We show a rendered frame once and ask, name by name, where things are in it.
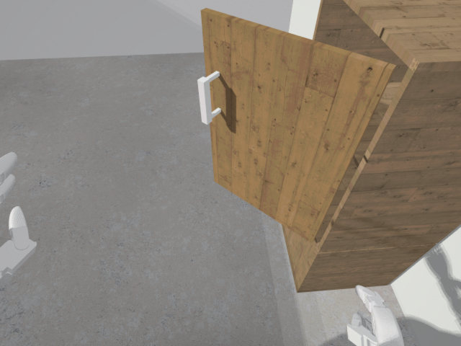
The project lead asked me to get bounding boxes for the robot left hand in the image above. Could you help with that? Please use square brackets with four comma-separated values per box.
[0, 152, 37, 279]

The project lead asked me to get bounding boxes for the cupboard door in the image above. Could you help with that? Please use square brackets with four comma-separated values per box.
[201, 8, 396, 243]

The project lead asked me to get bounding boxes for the handle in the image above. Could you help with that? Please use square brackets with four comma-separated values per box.
[197, 71, 221, 125]

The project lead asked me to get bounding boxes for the robot right hand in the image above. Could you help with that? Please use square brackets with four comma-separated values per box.
[347, 285, 404, 346]

